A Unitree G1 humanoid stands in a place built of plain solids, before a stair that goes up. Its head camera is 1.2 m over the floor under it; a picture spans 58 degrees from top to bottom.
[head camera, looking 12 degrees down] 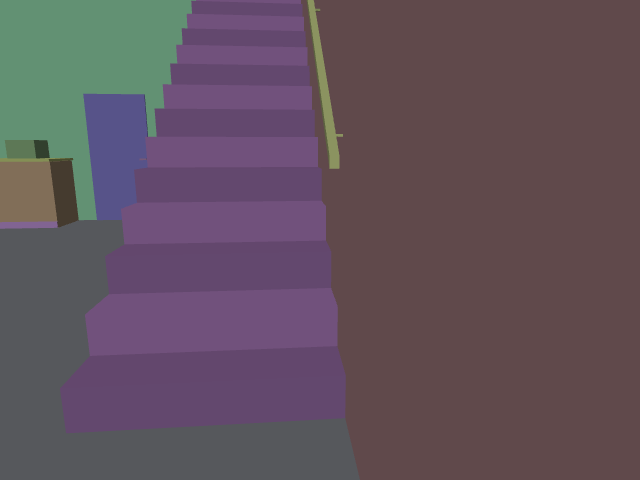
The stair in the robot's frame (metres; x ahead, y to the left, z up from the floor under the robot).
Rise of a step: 0.21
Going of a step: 0.29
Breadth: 1.21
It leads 5 degrees to the left of straight ahead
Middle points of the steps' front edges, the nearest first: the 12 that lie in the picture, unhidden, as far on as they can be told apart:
1.70 0.49 0.21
1.99 0.52 0.43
2.28 0.54 0.64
2.58 0.57 0.85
2.87 0.59 1.07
3.16 0.62 1.28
3.45 0.65 1.49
3.74 0.67 1.70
4.03 0.70 1.92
4.33 0.72 2.13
4.62 0.75 2.34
4.91 0.77 2.56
